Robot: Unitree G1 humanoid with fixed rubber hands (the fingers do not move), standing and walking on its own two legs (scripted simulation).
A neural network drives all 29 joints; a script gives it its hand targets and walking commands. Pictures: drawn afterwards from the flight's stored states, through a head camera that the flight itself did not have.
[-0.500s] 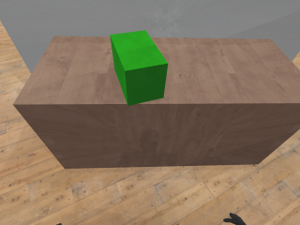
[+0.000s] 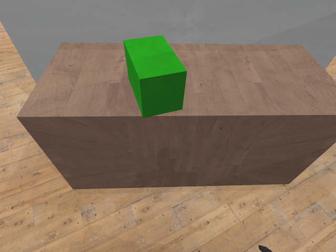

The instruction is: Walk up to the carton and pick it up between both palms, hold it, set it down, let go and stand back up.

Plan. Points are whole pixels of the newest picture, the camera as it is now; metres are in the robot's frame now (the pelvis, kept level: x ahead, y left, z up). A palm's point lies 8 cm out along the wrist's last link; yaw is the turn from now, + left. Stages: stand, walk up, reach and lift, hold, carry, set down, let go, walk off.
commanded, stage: stand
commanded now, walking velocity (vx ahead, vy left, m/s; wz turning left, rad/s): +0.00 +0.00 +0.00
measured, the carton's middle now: (153, 75) +0.74 +0.04 -0.01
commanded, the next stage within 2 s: walk up in 0.98 s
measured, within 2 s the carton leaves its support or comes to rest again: neither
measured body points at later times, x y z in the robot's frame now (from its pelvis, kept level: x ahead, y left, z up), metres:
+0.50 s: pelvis -0.01 +0.00 +0.01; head +0.00 +0.00 +0.45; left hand +0.06 +0.28 -0.13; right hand +0.07 -0.28 -0.13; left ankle +0.01 +0.12 -0.72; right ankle +0.02 -0.12 -0.72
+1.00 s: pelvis -0.01 +0.00 +0.01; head +0.00 +0.00 +0.46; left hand +0.05 +0.28 -0.13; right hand +0.06 -0.28 -0.12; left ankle +0.01 +0.12 -0.72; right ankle +0.02 -0.12 -0.72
